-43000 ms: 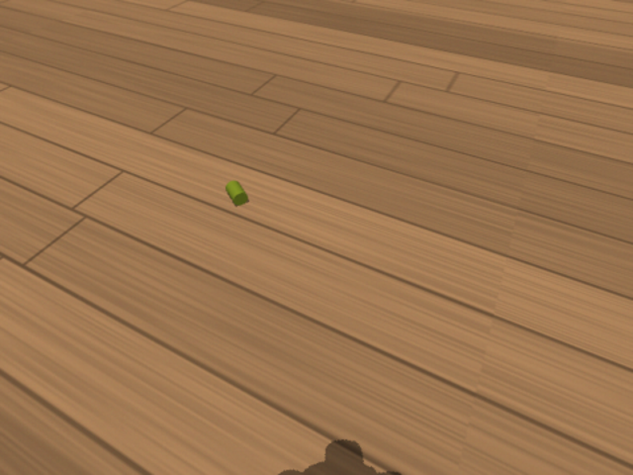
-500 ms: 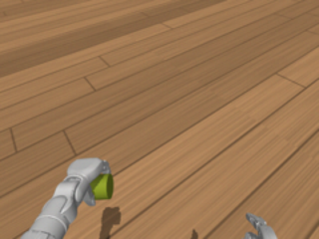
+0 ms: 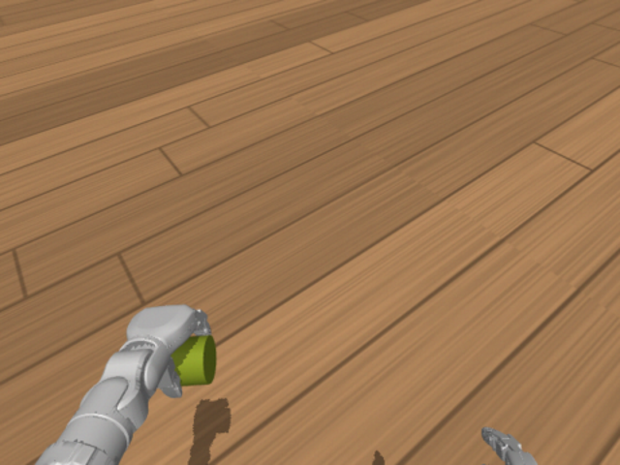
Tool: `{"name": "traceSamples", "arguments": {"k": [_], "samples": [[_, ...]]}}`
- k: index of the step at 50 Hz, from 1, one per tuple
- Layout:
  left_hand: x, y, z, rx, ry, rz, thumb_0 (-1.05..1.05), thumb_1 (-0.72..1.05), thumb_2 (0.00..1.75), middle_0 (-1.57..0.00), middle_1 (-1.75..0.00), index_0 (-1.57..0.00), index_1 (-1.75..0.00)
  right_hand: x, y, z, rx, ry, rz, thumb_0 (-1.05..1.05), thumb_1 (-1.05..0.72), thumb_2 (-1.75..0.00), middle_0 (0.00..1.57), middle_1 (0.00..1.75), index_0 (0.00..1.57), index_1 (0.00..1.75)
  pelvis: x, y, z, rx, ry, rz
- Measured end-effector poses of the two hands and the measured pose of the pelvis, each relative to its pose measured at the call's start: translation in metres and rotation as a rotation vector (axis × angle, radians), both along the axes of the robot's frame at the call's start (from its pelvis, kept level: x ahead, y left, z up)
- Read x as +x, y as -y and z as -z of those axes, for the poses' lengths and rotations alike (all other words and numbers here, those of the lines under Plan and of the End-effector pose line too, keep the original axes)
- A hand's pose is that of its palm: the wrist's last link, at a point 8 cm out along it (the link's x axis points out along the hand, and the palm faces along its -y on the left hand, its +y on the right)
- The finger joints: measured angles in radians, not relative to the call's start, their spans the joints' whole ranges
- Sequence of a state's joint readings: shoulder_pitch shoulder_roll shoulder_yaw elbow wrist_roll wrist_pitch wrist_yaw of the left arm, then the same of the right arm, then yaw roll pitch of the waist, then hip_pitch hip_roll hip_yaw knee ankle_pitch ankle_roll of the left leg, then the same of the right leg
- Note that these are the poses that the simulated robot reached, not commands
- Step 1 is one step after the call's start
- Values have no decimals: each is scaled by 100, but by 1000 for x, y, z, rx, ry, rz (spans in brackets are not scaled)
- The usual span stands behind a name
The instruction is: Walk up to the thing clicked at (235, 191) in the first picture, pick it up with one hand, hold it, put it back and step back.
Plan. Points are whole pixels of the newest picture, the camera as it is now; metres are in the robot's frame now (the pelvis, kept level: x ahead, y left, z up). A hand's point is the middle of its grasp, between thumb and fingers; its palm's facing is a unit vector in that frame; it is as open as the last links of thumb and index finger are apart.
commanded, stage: crouch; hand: left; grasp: from above
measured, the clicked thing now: (177, 361) +0.30 +0.23 -0.08
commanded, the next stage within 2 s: lower in 1.84 s
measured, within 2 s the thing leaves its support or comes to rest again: neither
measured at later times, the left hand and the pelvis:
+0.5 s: hand (199, 374) +0.33 +0.23 -0.22, palm faces -0.43 +0.05 -0.90, open 9.7 cm; pelvis -0.03 +0.00 -0.11, yaw +1 degrees
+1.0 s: hand (224, 392) +0.38 +0.24 -0.46, palm faces -0.46 -0.02 -0.89, open 9.7 cm; pelvis -0.07 +0.01 -0.30, yaw -1 degrees
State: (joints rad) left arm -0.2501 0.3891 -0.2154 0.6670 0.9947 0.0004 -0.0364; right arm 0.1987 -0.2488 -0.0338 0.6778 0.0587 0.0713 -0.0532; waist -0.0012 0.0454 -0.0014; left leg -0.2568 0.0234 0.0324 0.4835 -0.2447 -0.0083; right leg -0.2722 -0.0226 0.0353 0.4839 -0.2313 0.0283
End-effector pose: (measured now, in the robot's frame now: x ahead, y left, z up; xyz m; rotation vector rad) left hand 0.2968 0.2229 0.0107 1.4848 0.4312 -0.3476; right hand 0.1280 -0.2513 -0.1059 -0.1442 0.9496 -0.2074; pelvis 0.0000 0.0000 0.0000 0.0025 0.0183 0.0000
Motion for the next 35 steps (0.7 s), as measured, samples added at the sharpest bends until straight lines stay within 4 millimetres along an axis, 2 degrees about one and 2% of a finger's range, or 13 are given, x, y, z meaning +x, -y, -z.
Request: {"name": "traceSamples", "arguments": {"k": [4, 9, 13, 16, 25, 31, 35], "samples": [[-2, 0, 12, -3, 1, 1, 0, 11, 25, -78, -35, -80, -32, -1, 2, 1, -7, -16, -1, 1, -90, -90, 20, 30, 20, 29, 0, 0, 1, 0, -13, -5], [-5, -2, 39, 17, -11, 11, 0, 11, 26, -80, -34, -81, -31, -9, 7, 7, -28, -61, -8, 1, -90, -89, 20, 30, 20, 29, -3, 2, 7, -2, -53, -14], [-1, -3, 66, 44, -13, 23, 0, 10, 26, -80, -33, -82, -31, -22, 14, 18, -50, -113, -14, 1, -90, -89, 20, 30, 20, 29, -8, 2, 18, -9, -114, -21], [6, -4, 89, 62, 0, 36, 0, 9, 27, -80, -34, -82, -31, -36, 21, 34, -74, -156, -13, 1, -90, -89, 20, 30, 20, 29, -14, 2, 34, -15, -178, -24], [41, -8, 177, 100, 55, 46, 0, 10, 27, -78, -36, -80, -34, -95, 35, 106, -142, -285, 32, 1, -90, -89, 20, 30, 20, 29, -35, -2, 109, -38, -376, -20], [61, -12, 240, 101, 70, 16, 0, 11, 27, -77, -37, -79, -35, -135, 28, 165, -153, -368, 63, 1, -90, -89, 20, 30, 20, 29, -49, -7, 167, -51, -485, -15], [70, -16, 280, 102, 59, -3, 0, 10, 29, -77, -38, -78, -35, -154, 18, 203, -136, -412, 68, 1, -90, -89, 20, 30, 20, 29, -59, -9, 201, -58, -534, -13]]}}
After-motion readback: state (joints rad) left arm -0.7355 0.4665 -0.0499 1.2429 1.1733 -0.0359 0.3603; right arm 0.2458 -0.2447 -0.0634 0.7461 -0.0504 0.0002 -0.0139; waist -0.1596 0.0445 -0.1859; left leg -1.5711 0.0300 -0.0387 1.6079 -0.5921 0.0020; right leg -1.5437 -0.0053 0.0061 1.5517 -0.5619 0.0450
